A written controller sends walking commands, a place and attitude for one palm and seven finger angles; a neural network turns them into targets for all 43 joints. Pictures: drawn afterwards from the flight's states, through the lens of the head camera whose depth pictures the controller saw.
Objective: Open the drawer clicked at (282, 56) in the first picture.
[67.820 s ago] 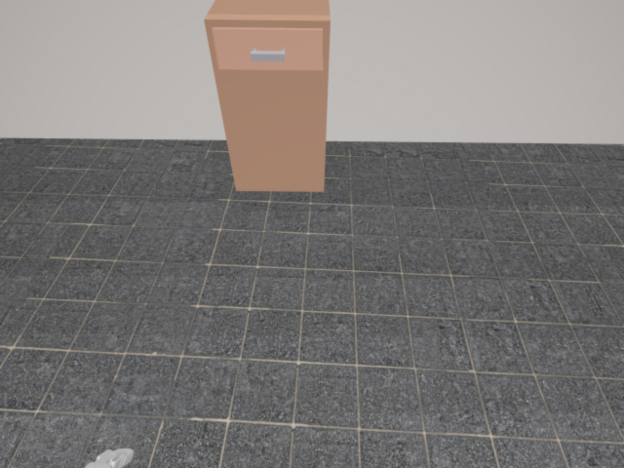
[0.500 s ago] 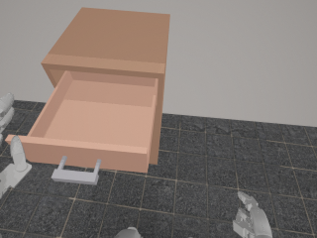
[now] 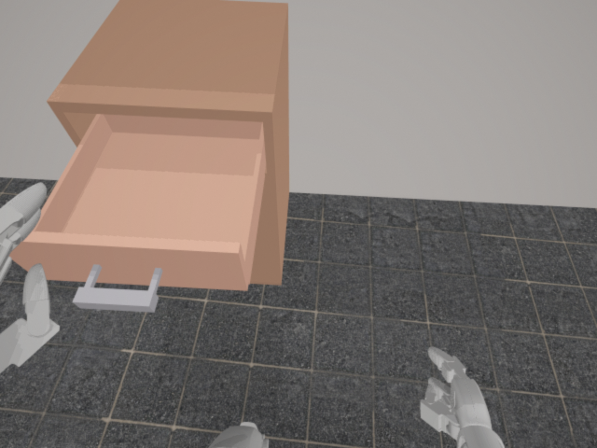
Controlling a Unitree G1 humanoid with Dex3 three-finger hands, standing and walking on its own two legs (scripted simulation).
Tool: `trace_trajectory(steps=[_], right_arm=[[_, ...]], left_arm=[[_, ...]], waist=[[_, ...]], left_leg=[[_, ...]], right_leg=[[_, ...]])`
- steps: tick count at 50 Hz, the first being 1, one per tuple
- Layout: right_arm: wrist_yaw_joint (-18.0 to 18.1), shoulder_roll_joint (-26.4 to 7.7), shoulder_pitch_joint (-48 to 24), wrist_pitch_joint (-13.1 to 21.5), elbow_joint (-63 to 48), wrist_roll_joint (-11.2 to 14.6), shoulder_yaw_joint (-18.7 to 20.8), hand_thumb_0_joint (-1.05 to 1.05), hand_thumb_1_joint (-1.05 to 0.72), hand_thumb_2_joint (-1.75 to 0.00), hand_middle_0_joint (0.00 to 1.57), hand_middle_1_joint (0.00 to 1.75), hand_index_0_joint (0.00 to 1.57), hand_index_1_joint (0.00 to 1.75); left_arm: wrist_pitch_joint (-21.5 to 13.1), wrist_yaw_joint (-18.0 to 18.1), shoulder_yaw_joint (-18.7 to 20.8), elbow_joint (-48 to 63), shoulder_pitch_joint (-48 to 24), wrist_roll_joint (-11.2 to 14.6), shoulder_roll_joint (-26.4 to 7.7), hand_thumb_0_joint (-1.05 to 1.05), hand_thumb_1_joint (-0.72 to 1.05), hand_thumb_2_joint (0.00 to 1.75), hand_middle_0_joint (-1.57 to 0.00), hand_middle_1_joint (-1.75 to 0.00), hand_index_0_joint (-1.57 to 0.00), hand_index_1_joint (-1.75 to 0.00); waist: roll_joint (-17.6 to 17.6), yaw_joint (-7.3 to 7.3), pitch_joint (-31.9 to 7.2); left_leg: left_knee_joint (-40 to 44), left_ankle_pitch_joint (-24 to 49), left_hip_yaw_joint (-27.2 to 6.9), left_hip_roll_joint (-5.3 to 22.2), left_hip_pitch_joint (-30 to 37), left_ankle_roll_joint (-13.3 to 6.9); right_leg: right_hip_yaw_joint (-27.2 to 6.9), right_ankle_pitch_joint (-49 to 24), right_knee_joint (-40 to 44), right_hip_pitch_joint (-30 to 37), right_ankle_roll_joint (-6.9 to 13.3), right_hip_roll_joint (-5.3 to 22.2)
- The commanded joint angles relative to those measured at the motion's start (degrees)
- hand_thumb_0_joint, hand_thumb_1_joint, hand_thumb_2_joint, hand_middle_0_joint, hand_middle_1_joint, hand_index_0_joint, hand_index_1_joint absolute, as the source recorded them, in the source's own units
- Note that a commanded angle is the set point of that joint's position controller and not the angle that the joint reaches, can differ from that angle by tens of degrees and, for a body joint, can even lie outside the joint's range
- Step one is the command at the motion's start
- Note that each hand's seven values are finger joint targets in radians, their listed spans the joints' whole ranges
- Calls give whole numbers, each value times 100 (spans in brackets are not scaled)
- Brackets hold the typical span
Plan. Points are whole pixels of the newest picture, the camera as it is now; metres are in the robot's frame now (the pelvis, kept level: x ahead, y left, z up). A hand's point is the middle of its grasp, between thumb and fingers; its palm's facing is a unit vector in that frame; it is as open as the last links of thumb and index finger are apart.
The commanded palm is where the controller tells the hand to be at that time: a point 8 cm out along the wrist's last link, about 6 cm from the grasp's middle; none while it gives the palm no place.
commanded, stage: step back with the hand held close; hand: left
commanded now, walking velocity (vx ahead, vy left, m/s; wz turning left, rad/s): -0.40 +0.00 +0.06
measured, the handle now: (121, 286) +0.35 +0.32 -0.09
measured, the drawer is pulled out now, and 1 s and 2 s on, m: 0.30 0.30 0.30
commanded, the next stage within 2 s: stop stepping back and stand still in 0.14 s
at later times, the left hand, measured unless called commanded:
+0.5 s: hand out of the picture +0.08 +0.12 +0.17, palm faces +0.36 -0.77 -0.52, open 7.4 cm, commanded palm +0.01 +0.18 +0.17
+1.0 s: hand out of the picture -0.01 +0.14 +0.16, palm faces +0.52 -0.73 -0.43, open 7.4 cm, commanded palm -0.07 +0.17 +0.17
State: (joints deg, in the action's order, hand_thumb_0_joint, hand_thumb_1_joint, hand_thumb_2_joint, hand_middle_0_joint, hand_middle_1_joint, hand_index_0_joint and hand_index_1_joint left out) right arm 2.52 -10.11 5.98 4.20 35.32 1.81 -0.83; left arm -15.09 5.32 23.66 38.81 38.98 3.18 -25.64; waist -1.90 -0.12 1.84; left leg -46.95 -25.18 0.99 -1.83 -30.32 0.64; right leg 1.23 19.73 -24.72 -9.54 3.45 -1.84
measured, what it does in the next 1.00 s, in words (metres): walks backwards: left foot, then right foot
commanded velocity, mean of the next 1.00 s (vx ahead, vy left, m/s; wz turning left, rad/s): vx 0.06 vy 0.11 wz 0.02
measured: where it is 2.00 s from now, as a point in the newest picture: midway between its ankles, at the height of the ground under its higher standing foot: outside the picture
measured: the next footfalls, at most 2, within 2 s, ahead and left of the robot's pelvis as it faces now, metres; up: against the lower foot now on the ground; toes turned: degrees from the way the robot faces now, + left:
left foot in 0.06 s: +0.03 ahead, +0.09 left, +0.00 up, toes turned +1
right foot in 0.36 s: -0.02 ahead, -0.20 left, +0.00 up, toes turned -4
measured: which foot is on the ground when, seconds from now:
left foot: up 0.00-0.04, down 0.06-0.36, up 0.38-0.70, down 0.72-1.00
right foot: down 0.00-0.06, up 0.08-0.34, down 0.36-1.00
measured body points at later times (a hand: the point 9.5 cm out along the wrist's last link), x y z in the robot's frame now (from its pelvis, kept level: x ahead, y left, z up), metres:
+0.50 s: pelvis -0.11 -0.11 +0.00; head -0.09 -0.13 +0.44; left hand +0.05 +0.16 +0.20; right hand +0.05 -0.34 -0.11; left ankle -0.12 +0.05 -0.66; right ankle -0.06 -0.19 -0.74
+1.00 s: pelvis -0.17 -0.12 -0.01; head -0.18 -0.14 +0.44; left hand -0.05 +0.18 +0.18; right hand +0.03 -0.33 -0.10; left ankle -0.20 +0.01 -0.71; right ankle -0.07 -0.19 -0.74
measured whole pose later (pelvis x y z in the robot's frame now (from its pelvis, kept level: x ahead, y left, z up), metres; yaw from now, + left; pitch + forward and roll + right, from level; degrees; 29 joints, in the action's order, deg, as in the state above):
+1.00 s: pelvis -0.17 -0.12 -0.01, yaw +7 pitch -1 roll +3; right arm 2.4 -11.8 11.4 4.4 36.4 0.5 0.7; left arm -12.1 8.7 19.6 27.6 32.7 1.0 -18.9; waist -0.2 -0.9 -1.2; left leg -44.1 -25.9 2.4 -0.6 -17.2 -2.5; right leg 4.4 9.4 -32.0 -22.1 3.7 1.9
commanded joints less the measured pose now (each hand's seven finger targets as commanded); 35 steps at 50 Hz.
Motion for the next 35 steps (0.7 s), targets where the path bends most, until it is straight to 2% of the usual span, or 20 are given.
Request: trace_trajectory(steps=[1, 2, 3, 4, 5, 7, 9, 12, 15, 16, 17, 18, 19, 20, 22, 24, 26, 30, 33, 35], right_arm=[[239, -610, -794, 131, -1043, -27, 72, 0, -90, -90, 20, 30, 20, 30], [162, -728, -548, 134, -965, -75, 251, 0, -90, -90, 20, 30, 20, 30], [79, -788, -159, 239, -895, -124, 445, 0, -90, -90, 20, 30, 20, 30], [8, -842, 35, 369, -851, -71, 503, 0, -90, -90, 20, 30, 20, 30], [-9, -1014, 54, 502, -885, -56, 620, 0, -90, -90, 20, 30, 20, 30], [14, -776, -43, 556, -861, -128, 504, 0, -90, -90, 20, 30, 20, 30], [27, -800, -173, 578, -943, -121, 494, 0, -90, -90, 20, 30, 20, 30], [35, -770, -200, 613, -1031, -113, 476, 0, -90, -90, 20, 30, 20, 30], [55, -851, -129, 594, -1190, -2, 409, 0, -90, -90, 20, 30, 20, 30], [54, -856, -102, 578, -1212, 24, 408, 0, -90, -90, 20, 30, 20, 30], [61, -804, -61, 539, -1194, 29, 437, 0, -90, -90, 20, 30, 20, 30], [71, -751, -120, 472, -1195, 28, 462, 0, -90, -90, 20, 30, 20, 30], [94, -807, -126, 440, -1142, -16, 497, 0, -90, -90, 20, 30, 20, 30], [86, -857, 60, 417, -941, -39, 490, 0, -90, -90, 20, 30, 20, 30], [64, -810, 12, 303, -906, -56, 496, 0, -90, -90, 20, 30, 20, 30], [77, -775, -176, 186, -1010, -63, 437, 0, -90, -90, 20, 30, 20, 30], [106, -793, -236, 252, -992, -83, 413, 0, -90, -90, 20, 30, 20, 30], [100, -798, -145, 477, -1018, -162, 385, 0, -90, -90, 20, 30, 20, 30], [40, -854, 232, 530, -1050, -195, 415, 0, -90, -90, 20, 30, 20, 30], [49, -967, 217, 546, -1166, -205, 476, 0, -90, -90, 20, 30, 20, 30]], left_arm=[[-33, 201, 661, 597, 301, 108, -586, 0, 90, 90, -20, -30, -20, -30], [-27, 230, 512, 957, 5, 84, -613, 0, 90, 90, -20, -30, -20, -30], [-36, 276, 410, 983, 82, 10, -512, 0, 90, 90, -20, -30, -20, -30], [-99, 273, 123, 1103, -136, -87, -336, 0, 90, 90, -20, -30, -20, -30], [-34, 292, 89, 739, -1, -81, -130, 0, 90, 90, -20, -30, -20, -30], [76, 384, 328, 1292, 21, -82, -430, 0, 90, 90, -20, -30, -20, -30], [168, 438, 593, 1939, -15, -76, -779, 0, 90, 90, -20, -30, -20, -30], [149, 444, 667, 1975, 263, 10, -721, 0, 90, 90, -20, -30, -20, -30], [156, 505, 752, 1596, 531, -1, -664, 0, 90, 90, -20, -30, -20, -30], [130, 500, 770, 1385, 460, -25, -662, 0, 90, 90, -20, -30, -20, -30], [103, 489, 780, 1187, 366, -54, -737, 0, 90, 90, -20, -30, -20, -30], [117, 489, 859, 993, 193, -60, -901, 0, 90, 90, -20, -30, -20, -30], [174, 489, 913, 779, -71, -8, -921, 0, 90, 90, -20, -30, -20, -30], [158, 421, 613, 666, -415, 37, -670, 0, 90, 90, -20, -30, -20, -30], [129, 341, 680, 190, -222, -22, -577, 0, 90, 90, -20, -30, -20, -30], [83, 330, 576, 22, -98, -16, -537, 0, 90, 90, -20, -30, -20, -30], [-17, 396, 439, -123, 38, -114, -438, 0, 90, 90, -20, -30, -20, -30], [-42, 553, 362, 395, 30, -229, -486, 0, 90, 90, -20, -30, -20, -30], [-87, 577, 368, 877, 87, -206, -576, 0, 90, 90, -20, -30, -20, -30], [-184, 548, 393, 1192, -78, -159, -675, 0, 90, 90, -20, -30, -20, -30]], waist=[[420, 223, -1002], [699, 188, -1228], [747, 114, -1479], [352, 208, -1248], [703, 150, -925], [1268, 27, -1189], [1630, -66, -1433], [1622, -51, -1177], [1709, -31, -795], [1369, -46, -620], [566, 11, -454], [-704, 35, -250], [-1138, 20, -227], [-1017, 165, -298], [-974, 296, -466], [-768, 276, -504], [-761, 164, -499], [-944, 3, -540], [-347, 109, -758], [522, 98, -730]], left_leg=[[3191, 4017, 95, 322, 1603, -95], [2580, 7025, -1097, 1471, 3247, -552], [2149, 7878, -1812, 2329, 3490, -970], [2384, 7327, -1565, 2392, 3333, -992], [2600, 6933, -1235, 2375, 3099, -961], [2398, 6330, -809, 1905, 2716, -841], [2454, 5704, -758, 1771, 2616, -771], [2651, 4374, -763, 1803, 1603, -768], [2382, 1135, -383, 1289, 508, -530], [2000, -62, -186, 935, 212, -350], [1192, -465, 104, 481, 217, -111], [-417, -465, 71, 122, 230, 69], [-1853, -364, -406, 48, 280, 68], [-2515, 3, -712, 259, 240, 55], [-2703, 671, -561, 363, 169, 121], [-1644, 625, -295, 433, 307, 96], [-385, 177, 8, 314, 717, -38], [1535, -162, 352, 177, 1175, -254], [2832, 422, 362, 186, 1726, -390], [3256, 548, -70, 596, 1631, -533]], right_leg=[[269, -5877, -1704, 429, -481, 503], [138, -1798, -2425, -1343, -501, 247], [-439, 1168, -3275, -1944, -394, 79], [-633, 1611, -3694, -2035, -265, 21], [-586, 1492, -3997, -2298, -238, -9], [-410, 999, -3363, -1914, -402, 209], [-63, 577, -2856, -1575, -454, 268], [141, 322, -2427, -853, -493, 249], [330, -88, -1100, 107, -536, 367], [408, -613, -386, 410, -555, 443], [69, -641, 292, 170, -445, 806], [-1515, 454, 1275, -854, -27, 1852], [-2645, 706, 1734, -1610, 442, 2724], [-2296, 960, 1632, -1585, 402, 2768], [-1585, 696, 1263, -1348, 271, 2295], [-830, 566, 1137, -1072, 138, 2045], [-724, 874, 1279, -925, 89, 1919], [-1057, 788, 1449, -259, 128, 1982], [-818, 400, 927, 146, -86, 1671], [-398, -17, 55, 331, -264, 1130]])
